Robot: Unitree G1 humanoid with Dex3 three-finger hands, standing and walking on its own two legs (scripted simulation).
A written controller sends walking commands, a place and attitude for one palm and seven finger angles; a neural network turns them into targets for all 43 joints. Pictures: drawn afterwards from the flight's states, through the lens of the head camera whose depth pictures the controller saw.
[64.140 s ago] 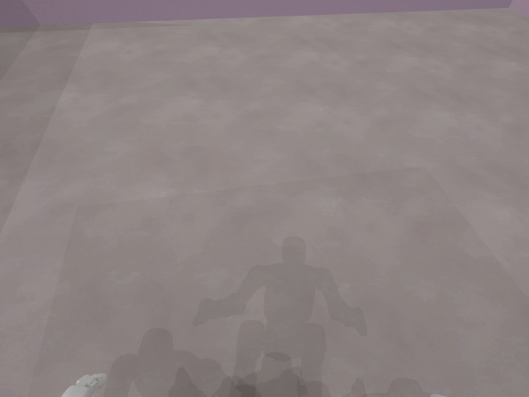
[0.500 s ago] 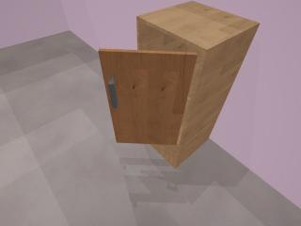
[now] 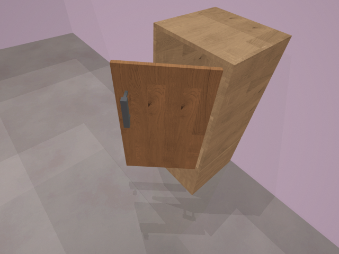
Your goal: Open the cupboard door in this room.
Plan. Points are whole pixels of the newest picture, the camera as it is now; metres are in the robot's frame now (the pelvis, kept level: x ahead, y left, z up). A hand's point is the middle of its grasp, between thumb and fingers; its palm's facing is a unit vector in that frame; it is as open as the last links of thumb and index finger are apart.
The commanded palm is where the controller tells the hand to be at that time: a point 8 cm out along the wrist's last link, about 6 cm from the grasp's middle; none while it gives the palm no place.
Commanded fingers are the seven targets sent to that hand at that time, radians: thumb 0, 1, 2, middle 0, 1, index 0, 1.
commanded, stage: shuffle to correct the standing spot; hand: left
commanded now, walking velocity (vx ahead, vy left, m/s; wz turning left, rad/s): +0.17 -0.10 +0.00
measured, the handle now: (126, 109) +0.59 +0.19 -0.03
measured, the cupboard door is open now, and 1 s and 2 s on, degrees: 47 47 47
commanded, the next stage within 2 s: come to a stop and stand still in 0.26 s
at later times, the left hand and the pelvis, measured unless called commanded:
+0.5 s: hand out of the picture +0.00 +0.13 -0.19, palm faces +0.05 -0.99 -0.12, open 7.4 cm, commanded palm none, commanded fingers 0.00 0.90 0.90 -0.20 -0.30 -0.20 -0.30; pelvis +0.04 -0.02 -0.01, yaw -1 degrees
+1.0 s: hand out of the picture +0.06 +0.18 -0.17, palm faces -0.01 -0.97 -0.26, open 7.4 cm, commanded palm none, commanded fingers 0.00 0.90 0.90 -0.20 -0.30 -0.20 -0.30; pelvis +0.02 -0.01 -0.01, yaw -1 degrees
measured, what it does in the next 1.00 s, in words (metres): stands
